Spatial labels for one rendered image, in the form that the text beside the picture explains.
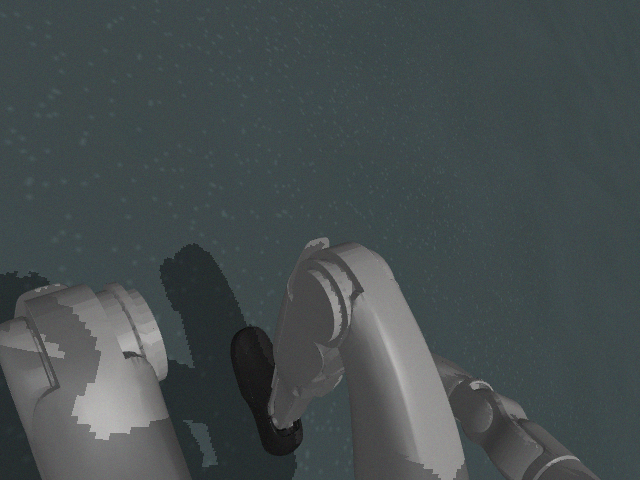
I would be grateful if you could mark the right robot hand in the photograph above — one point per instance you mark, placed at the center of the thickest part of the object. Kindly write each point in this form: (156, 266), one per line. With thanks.
(450, 373)

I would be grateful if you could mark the right robot foot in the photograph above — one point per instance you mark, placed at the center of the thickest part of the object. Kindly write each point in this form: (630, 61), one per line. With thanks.
(253, 363)

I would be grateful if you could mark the right robot arm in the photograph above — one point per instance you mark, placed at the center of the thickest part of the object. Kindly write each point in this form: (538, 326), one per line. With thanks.
(519, 448)

